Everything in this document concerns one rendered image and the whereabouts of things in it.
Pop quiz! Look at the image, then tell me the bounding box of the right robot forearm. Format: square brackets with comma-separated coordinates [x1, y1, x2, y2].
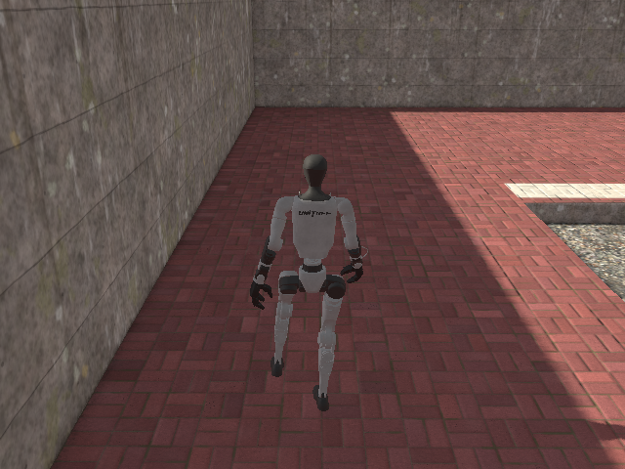
[348, 235, 363, 269]

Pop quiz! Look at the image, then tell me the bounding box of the robot right upper arm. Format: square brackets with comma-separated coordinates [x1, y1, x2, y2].
[334, 196, 359, 250]

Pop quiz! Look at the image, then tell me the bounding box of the right robot shin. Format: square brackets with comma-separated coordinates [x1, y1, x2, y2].
[318, 332, 336, 398]

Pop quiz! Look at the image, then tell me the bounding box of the robot left upper arm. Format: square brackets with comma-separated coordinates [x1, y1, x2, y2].
[268, 196, 294, 251]

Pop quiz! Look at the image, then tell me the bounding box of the left robot thigh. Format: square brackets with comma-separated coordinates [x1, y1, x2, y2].
[278, 271, 299, 320]

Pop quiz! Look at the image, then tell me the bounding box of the robot left hand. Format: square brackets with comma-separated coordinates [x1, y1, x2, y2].
[250, 280, 272, 310]

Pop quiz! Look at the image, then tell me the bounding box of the robot right hand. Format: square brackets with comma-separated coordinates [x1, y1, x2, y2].
[340, 263, 363, 283]

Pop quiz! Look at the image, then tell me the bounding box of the left robot forearm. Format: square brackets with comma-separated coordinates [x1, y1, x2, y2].
[253, 236, 276, 284]

